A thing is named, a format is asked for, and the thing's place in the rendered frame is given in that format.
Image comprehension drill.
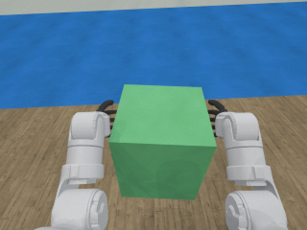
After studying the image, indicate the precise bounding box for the robot right upper arm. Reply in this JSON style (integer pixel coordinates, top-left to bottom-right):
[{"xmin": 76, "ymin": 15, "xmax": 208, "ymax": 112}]
[{"xmin": 225, "ymin": 190, "xmax": 289, "ymax": 230}]

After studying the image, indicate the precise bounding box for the robot left upper arm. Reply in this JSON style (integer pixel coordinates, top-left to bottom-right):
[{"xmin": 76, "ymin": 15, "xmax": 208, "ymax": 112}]
[{"xmin": 34, "ymin": 188, "xmax": 108, "ymax": 230}]

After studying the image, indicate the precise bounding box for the left robot hand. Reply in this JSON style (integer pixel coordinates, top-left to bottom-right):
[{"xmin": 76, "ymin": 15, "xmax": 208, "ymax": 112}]
[{"xmin": 96, "ymin": 100, "xmax": 117, "ymax": 138}]

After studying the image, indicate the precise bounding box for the robot right forearm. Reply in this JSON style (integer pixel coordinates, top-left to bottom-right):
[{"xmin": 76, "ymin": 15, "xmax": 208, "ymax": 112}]
[{"xmin": 215, "ymin": 111, "xmax": 288, "ymax": 227}]

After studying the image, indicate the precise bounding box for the right robot hand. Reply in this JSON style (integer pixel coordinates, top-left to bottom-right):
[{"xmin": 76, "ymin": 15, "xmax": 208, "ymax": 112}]
[{"xmin": 207, "ymin": 100, "xmax": 227, "ymax": 139}]

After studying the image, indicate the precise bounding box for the carton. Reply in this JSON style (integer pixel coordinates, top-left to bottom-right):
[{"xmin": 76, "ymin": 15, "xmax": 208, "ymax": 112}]
[{"xmin": 108, "ymin": 84, "xmax": 217, "ymax": 200}]

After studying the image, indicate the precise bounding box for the robot left forearm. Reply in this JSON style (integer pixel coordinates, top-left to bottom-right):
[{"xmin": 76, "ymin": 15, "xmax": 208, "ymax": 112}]
[{"xmin": 51, "ymin": 111, "xmax": 110, "ymax": 224}]

